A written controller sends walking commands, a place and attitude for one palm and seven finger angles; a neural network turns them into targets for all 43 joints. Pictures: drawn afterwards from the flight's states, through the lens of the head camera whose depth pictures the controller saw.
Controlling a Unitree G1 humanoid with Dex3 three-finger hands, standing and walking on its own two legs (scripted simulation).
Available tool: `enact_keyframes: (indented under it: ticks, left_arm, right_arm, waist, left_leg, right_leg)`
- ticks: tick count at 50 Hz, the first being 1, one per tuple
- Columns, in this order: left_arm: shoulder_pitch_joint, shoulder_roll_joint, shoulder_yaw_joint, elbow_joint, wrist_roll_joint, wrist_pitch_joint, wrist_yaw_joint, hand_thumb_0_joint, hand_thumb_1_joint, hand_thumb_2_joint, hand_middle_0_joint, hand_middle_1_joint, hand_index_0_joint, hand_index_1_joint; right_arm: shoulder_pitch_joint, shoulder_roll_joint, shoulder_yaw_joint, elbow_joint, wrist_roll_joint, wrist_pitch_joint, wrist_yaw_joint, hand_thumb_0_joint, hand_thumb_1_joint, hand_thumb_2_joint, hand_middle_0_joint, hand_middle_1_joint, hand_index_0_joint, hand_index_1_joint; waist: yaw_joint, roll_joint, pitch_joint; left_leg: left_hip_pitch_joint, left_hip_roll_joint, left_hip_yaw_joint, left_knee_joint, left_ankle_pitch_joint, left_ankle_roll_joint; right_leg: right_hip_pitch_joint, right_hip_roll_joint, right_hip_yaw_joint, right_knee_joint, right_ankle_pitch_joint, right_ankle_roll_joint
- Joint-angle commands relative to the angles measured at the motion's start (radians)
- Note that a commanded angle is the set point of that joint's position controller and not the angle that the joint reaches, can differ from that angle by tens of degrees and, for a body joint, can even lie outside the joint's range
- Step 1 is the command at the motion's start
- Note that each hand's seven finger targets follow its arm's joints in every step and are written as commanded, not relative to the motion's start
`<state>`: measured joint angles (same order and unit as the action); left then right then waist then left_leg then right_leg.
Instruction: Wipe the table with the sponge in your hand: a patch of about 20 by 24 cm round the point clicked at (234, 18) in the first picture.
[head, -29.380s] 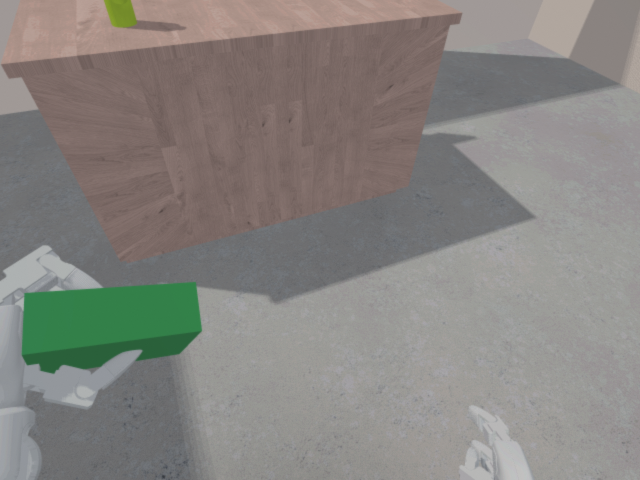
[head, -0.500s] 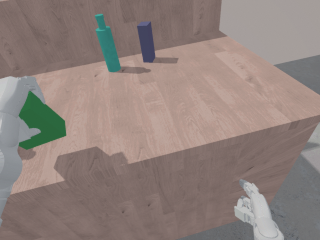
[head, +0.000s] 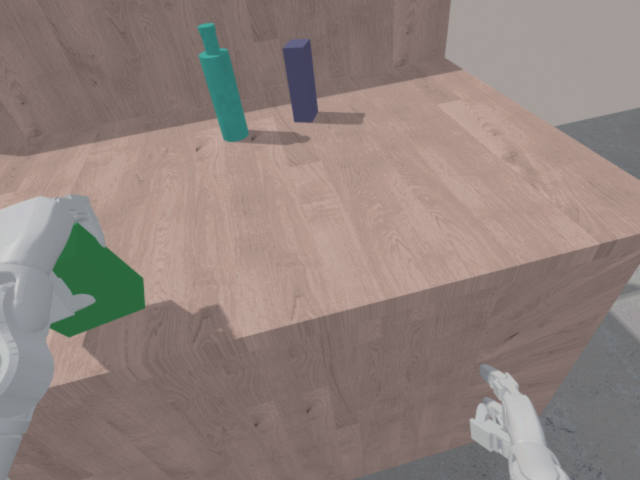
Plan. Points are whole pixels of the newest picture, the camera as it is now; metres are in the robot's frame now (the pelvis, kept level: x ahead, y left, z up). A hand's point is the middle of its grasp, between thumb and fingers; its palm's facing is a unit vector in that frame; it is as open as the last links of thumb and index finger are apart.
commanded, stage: lower the sponge onto the table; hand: left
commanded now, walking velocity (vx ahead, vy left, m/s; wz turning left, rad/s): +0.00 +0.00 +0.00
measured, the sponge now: (85, 292) +0.25 +0.34 +0.14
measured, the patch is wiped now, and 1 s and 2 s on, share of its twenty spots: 0.05 0.25 0.45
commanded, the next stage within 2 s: wipe forward along the first lane in 0.18 s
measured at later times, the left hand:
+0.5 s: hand (94, 269) +0.26 +0.32 +0.18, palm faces +0.12 -0.02 -0.99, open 9.0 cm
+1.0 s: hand (105, 240) +0.31 +0.34 +0.17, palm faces +0.00 +0.01 -1.00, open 9.0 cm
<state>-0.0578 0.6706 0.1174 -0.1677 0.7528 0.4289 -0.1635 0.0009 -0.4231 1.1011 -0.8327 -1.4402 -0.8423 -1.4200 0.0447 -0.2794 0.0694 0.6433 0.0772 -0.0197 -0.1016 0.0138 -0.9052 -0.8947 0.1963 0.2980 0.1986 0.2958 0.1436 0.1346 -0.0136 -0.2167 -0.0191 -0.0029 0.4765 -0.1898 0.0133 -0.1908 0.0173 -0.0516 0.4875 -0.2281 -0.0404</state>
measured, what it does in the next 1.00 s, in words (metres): stands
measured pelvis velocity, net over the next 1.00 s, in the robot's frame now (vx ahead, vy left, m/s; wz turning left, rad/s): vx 0.02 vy -0.01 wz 0.02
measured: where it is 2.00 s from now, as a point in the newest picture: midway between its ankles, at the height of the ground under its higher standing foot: outside the picture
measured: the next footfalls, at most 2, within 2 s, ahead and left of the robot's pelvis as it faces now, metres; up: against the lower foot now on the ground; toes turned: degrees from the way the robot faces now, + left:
none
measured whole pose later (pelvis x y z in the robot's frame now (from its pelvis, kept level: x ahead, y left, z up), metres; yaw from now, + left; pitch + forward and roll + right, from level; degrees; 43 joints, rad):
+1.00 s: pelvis +0.02 -0.01 +0.00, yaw +1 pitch -2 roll +0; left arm -0.29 0.70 0.07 0.22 0.87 0.25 -0.21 0.00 -0.44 1.11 -0.84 -1.43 -0.86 -1.41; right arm 0.14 -0.30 0.05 0.67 0.06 0.00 -0.11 0.01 -0.91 -0.89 0.20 0.30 0.20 0.30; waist 0.09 0.11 -0.01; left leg -0.24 -0.01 -0.03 0.49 -0.21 0.00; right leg -0.20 0.03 -0.08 0.47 -0.24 -0.06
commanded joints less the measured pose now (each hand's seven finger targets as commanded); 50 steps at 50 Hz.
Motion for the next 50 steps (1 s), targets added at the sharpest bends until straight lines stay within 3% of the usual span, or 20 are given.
enact_keyframes:
  ticks: [1,3,5,6,8,11,12,14,16,19,21,24,26,33,35,36,39,41,47,50]
  left_arm:
    - [-0.284,0.178,-0.004,-0.283,0.052,-0.035,0.000,0.000,0.100,1.300,-1.200,-1.600,-1.200,-1.600]
    - [-0.394,0.255,0.025,-0.290,0.115,-0.061,0.019,0.000,0.100,1.300,-1.200,-1.600,-1.200,-1.600]
    - [-0.412,0.259,0.032,-0.279,0.144,-0.079,0.040,0.000,0.100,1.300,-1.200,-1.600,-1.200,-1.600]
    - [-0.430,0.298,0.080,-0.254,0.138,-0.074,0.049,0.000,0.100,1.300,-1.200,-1.600,-1.200,-1.600]
    - [-0.390,0.214,0.045,-0.132,0.115,-0.058,0.058,0.000,0.100,1.300,-1.200,-1.600,-1.200,-1.600]
    - [-0.332,0.233,0.085,-0.164,0.091,-0.018,0.061,0.000,0.100,1.300,-1.200,-1.600,-1.200,-1.600]
    - [-0.310,0.178,0.046,-0.171,0.084,-0.007,0.057,0.000,0.100,1.300,-1.200,-1.600,-1.200,-1.600]
    - [-0.225,0.162,0.037,-0.192,0.082,0.011,0.047,0.000,0.100,1.300,-1.200,-1.600,-1.200,-1.600]
    - [-0.216,0.192,0.058,-0.196,0.099,0.029,0.034,0.000,0.100,1.300,-1.200,-1.600,-1.200,-1.600]
    - [-0.267,0.187,0.023,-0.169,0.112,0.030,0.020,0.000,0.100,1.300,-1.200,-1.600,-1.200,-1.600]
    - [-0.335,0.243,0.047,-0.197,0.136,0.018,0.020,0.000,0.100,1.300,-1.200,-1.600,-1.200,-1.600]
    - [-0.397,0.207,-0.009,-0.057,0.157,0.009,0.015,0.000,0.100,1.300,-1.200,-1.600,-1.200,-1.600]
    - [-0.416,0.258,0.035,-0.034,0.149,-0.009,0.008,0.000,0.100,1.300,-1.200,-1.600,-1.200,-1.600]
    - [-0.467,0.204,-0.025,0.058,0.144,-0.098,-0.019,0.000,0.100,1.300,-1.200,-1.600,-1.200,-1.600]
    - [-0.447,0.227,0.004,0.090,0.140,-0.117,-0.021,0.000,0.100,1.300,-1.200,-1.600,-1.200,-1.600]
    - [-0.442,0.283,0.059,0.098,0.140,-0.125,-0.016,0.000,0.100,1.300,-1.200,-1.600,-1.200,-1.600]
    - [-0.432,0.277,0.070,0.178,0.125,-0.142,-0.010,0.000,0.100,1.300,-1.200,-1.600,-1.200,-1.600]
    - [-0.470,0.321,0.098,0.189,0.123,-0.154,-0.006,0.000,0.100,1.300,-1.200,-1.600,-1.200,-1.600]
    - [-0.493,0.310,0.070,0.296,0.150,-0.170,-0.010,0.000,0.100,1.300,-1.200,-1.600,-1.200,-1.600]
    - [-0.501,0.320,0.067,0.361,0.153,-0.180,-0.028,0.000,0.100,1.300,-1.200,-1.600,-1.200,-1.600]
  right_arm:
    - [-0.289,-0.059,-0.020,-0.227,0.004,-0.089,-0.010,0.000,-0.900,-0.900,0.200,0.300,0.200,0.300]
    - [-0.243,-0.066,-0.025,-0.199,-0.019,-0.099,-0.022,0.000,-0.900,-0.900,0.200,0.300,0.200,0.300]
    - [-0.233,-0.065,-0.030,-0.184,-0.028,-0.100,-0.021,0.000,-0.900,-0.900,0.200,0.300,0.200,0.300]
    - [-0.259,-0.066,-0.027,-0.185,-0.018,-0.110,-0.024,0.000,-0.900,-0.900,0.200,0.300,0.200,0.300]
    - [-0.234,-0.061,-0.026,-0.149,-0.019,-0.094,-0.020,0.000,-0.900,-0.900,0.200,0.300,0.200,0.300]
    - [-0.293,-0.066,-0.023,-0.161,-0.008,-0.082,-0.003,0.000,-0.900,-0.900,0.200,0.300,0.200,0.300]
    - [-0.269,-0.066,-0.024,-0.170,-0.019,-0.068,-0.001,0.000,-0.900,-0.900,0.200,0.300,0.200,0.300]
    - [-0.264,-0.070,-0.027,-0.175,-0.018,-0.054,0.014,0.000,-0.900,-0.900,0.200,0.300,0.200,0.300]
    - [-0.296,-0.066,-0.018,-0.186,-0.009,-0.052,0.017,0.000,-0.900,-0.900,0.200,0.300,0.200,0.300]
    - [-0.254,-0.078,-0.018,-0.182,-0.017,-0.036,0.012,0.000,-0.900,-0.900,0.200,0.300,0.200,0.300]
    - [-0.288,-0.073,-0.014,-0.188,-0.010,-0.050,0.005,0.000,-0.900,-0.900,0.200,0.300,0.200,0.300]
    - [-0.222,-0.083,-0.021,-0.155,-0.020,-0.045,-0.004,0.000,-0.900,-0.900,0.200,0.300,0.200,0.300]
    - [-0.241,-0.082,-0.023,-0.159,-0.007,-0.057,-0.012,0.000,-0.900,-0.900,0.200,0.300,0.200,0.300]
    - [-0.170,-0.079,-0.029,-0.155,-0.012,-0.073,-0.016,0.000,-0.900,-0.900,0.200,0.300,0.200,0.300]
    - [-0.149,-0.089,-0.037,-0.151,-0.016,-0.066,-0.013,0.000,-0.900,-0.900,0.200,0.300,0.200,0.300]
    - [-0.163,-0.091,-0.037,-0.157,-0.011,-0.074,-0.015,0.000,-0.900,-0.900,0.200,0.300,0.200,0.300]
    - [-0.118,-0.104,-0.045,-0.147,-0.020,-0.057,-0.013,0.000,-0.900,-0.900,0.200,0.300,0.200,0.300]
    - [-0.132,-0.106,-0.045,-0.147,-0.012,-0.058,-0.014,0.000,-0.900,-0.900,0.200,0.300,0.200,0.300]
    - [-0.064,-0.122,-0.062,-0.149,-0.023,-0.042,-0.017,0.000,-0.900,-0.900,0.200,0.300,0.200,0.300]
    - [-0.037,-0.130,-0.066,-0.134,-0.015,-0.026,-0.015,0.000,-0.900,-0.900,0.200,0.300,0.200,0.300]
  waist:
    - [-0.012,-0.058,-0.171]
    - [-0.012,-0.037,-0.210]
    - [0.002,-0.011,-0.211]
    - [0.009,-0.024,-0.189]
    - [0.007,-0.080,-0.144]
    - [0.037,-0.037,-0.165]
    - [0.033,-0.039,-0.186]
    - [0.029,-0.039,-0.190]
    - [0.022,-0.057,-0.179]
    - [0.000,-0.083,-0.159]
    - [0.000,-0.019,-0.175]
    - [-0.016,-0.052,-0.161]
    - [-0.013,-0.072,-0.166]
    - [-0.034,-0.067,-0.184]
    - [-0.033,-0.087,-0.181]
    - [-0.024,-0.101,-0.190]
    - [-0.032,-0.146,-0.161]
    - [-0.036,-0.113,-0.141]
    - [-0.052,-0.121,-0.184]
    - [-0.071,-0.142,-0.143]
  left_leg:
    - [0.071,0.001,-0.076,-0.078,-0.022,0.008]
    - [0.092,-0.007,-0.079,-0.084,0.004,0.010]
    - [0.098,-0.005,-0.093,-0.100,0.017,0.007]
    - [0.086,-0.003,-0.104,-0.102,-0.014,0.005]
    - [0.065,-0.002,-0.092,-0.113,0.001,-0.005]
    - [0.058,0.000,-0.093,-0.117,0.031,-0.012]
    - [0.053,0.001,-0.083,-0.115,0.060,-0.011]
    - [0.059,0.003,-0.075,-0.107,0.113,-0.011]
    - [0.059,0.007,-0.078,-0.100,0.113,-0.007]
    - [0.049,0.003,-0.070,-0.102,0.084,0.001]
    - [0.064,-0.003,-0.074,-0.093,0.059,0.004]
    - [0.060,-0.009,-0.071,-0.098,0.051,0.005]
    - [0.066,-0.009,-0.077,-0.089,0.028,0.008]
    - [0.075,-0.018,-0.065,-0.069,0.063,0.015]
    - [0.070,-0.015,-0.064,-0.065,0.074,0.017]
    - [0.068,-0.014,-0.068,-0.057,0.069,0.017]
    - [0.040,-0.020,-0.052,-0.040,0.090,0.019]
    - [0.039,-0.021,-0.053,-0.040,0.063,0.020]
    - [0.018,-0.031,-0.030,-0.001,0.099,0.028]
    - [0.002,-0.027,-0.032,-0.008,0.076,0.030]
  right_leg:
    - [-0.002,-0.032,0.096,-0.104,-0.036,-0.016]
    - [0.008,-0.027,0.085,-0.100,-0.041,-0.021]
    - [0.021,-0.018,0.080,-0.095,-0.027,-0.032]
    - [0.013,-0.010,0.118,-0.097,-0.049,-0.045]
    - [0.006,-0.017,0.076,-0.112,-0.033,-0.033]
    - [0.040,-0.009,0.107,-0.101,0.002,-0.047]
    - [0.063,-0.017,0.069,-0.097,0.037,-0.040]
    - [0.074,-0.014,0.057,-0.099,0.082,-0.035]
    - [0.059,-0.005,0.090,-0.098,0.075,-0.043]
    - [0.040,-0.010,0.054,-0.111,0.046,-0.029]
    - [0.035,-0.005,0.101,-0.110,0.010,-0.042]
    - [0.017,-0.011,0.063,-0.124,-0.004,-0.034]
    - [0.013,-0.007,0.101,-0.128,-0.026,-0.040]
    - [0.021,-0.023,0.068,-0.134,0.019,-0.030]
    - [0.027,-0.024,0.064,-0.136,0.038,-0.027]
    - [0.035,-0.021,0.096,-0.135,0.029,-0.034]
    - [0.037,-0.031,0.075,-0.138,0.073,-0.021]
    - [0.015,-0.027,0.102,-0.150,0.025,-0.024]
    - [0.045,-0.044,0.107,-0.134,0.114,-0.021]
    - [0.012,-0.040,0.095,-0.139,0.103,-0.012]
